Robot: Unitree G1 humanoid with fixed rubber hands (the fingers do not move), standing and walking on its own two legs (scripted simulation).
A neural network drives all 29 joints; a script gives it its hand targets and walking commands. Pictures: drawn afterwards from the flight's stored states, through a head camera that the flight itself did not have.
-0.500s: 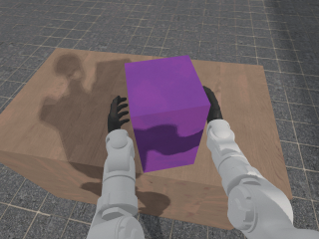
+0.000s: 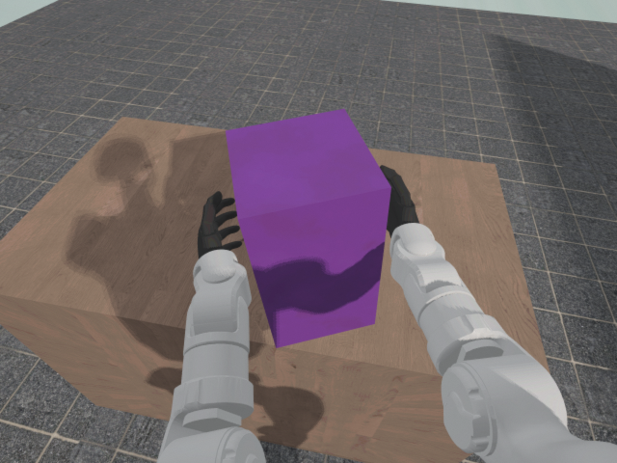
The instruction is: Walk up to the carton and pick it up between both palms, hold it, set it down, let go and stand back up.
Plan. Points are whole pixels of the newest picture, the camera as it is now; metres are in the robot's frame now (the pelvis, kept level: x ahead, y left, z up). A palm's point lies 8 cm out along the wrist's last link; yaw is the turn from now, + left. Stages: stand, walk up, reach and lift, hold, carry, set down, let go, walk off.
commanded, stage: reach and lift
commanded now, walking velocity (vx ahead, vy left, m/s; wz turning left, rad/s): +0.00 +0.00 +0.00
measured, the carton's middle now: (307, 237) +0.43 +0.05 +0.06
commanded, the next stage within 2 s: hold in 1.90 s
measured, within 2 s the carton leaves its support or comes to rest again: neither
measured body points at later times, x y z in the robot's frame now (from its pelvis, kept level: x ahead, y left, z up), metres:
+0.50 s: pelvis +0.00 +0.02 +0.00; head -0.04 +0.05 +0.45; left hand +0.40 +0.16 +0.18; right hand +0.41 -0.09 +0.18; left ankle +0.07 +0.14 -0.74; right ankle +0.01 -0.06 -0.74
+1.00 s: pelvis +0.01 +0.05 +0.00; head -0.03 +0.08 +0.45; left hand +0.40 +0.17 +0.21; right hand +0.40 -0.08 +0.20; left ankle +0.07 +0.14 -0.74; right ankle +0.01 -0.06 -0.74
